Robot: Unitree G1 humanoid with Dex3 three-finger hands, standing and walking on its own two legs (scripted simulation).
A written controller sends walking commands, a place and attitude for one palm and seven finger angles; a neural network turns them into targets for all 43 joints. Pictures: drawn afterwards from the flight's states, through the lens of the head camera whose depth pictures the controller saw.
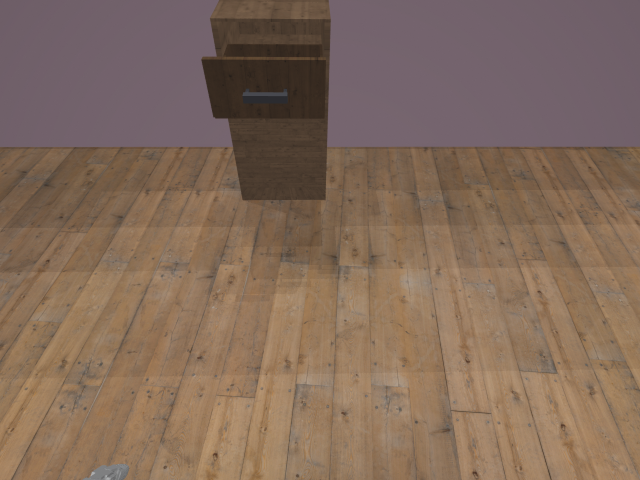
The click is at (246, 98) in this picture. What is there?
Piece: drawer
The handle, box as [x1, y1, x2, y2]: [242, 89, 287, 103]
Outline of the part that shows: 242,96 243,102 287,103 286,89 284,89 282,92 250,92 248,89 246,89 243,92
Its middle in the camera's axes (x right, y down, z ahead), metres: -0.16 -0.42 +1.14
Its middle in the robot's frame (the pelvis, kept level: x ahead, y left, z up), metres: +1.12 +0.23 -0.07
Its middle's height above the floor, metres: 0.70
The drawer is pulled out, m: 0.30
